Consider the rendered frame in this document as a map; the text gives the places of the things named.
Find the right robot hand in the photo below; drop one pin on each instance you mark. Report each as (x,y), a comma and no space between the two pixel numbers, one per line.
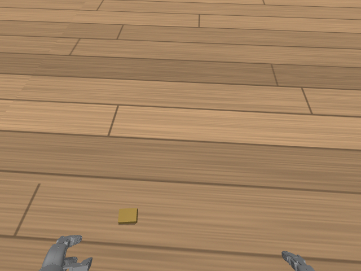
(296,261)

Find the small box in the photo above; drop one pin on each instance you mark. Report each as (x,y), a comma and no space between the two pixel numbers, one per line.
(128,216)

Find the left robot hand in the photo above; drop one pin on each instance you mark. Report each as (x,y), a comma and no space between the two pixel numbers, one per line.
(57,252)

